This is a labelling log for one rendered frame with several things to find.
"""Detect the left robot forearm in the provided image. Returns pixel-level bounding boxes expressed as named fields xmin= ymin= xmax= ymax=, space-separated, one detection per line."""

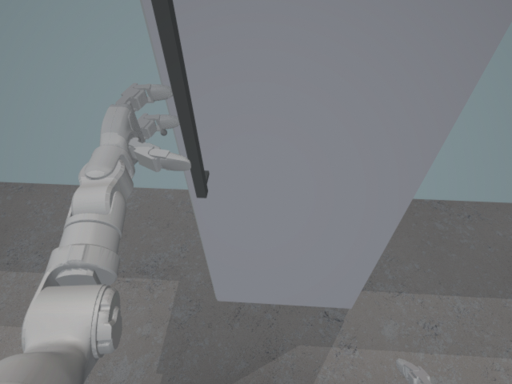
xmin=22 ymin=145 xmax=135 ymax=353

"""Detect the fridge door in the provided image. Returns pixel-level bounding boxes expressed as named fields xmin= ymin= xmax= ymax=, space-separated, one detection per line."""
xmin=142 ymin=0 xmax=512 ymax=309

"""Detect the robot left hand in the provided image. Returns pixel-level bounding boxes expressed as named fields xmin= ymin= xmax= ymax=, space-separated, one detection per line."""
xmin=100 ymin=83 xmax=191 ymax=172

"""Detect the robot right hand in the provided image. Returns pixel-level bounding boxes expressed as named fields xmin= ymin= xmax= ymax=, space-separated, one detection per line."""
xmin=396 ymin=358 xmax=432 ymax=384

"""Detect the left robot upper arm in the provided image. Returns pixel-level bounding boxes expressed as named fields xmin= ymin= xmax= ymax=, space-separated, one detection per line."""
xmin=0 ymin=284 xmax=122 ymax=384

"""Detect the handle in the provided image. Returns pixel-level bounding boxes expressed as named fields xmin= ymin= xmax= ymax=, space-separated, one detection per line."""
xmin=151 ymin=0 xmax=209 ymax=198

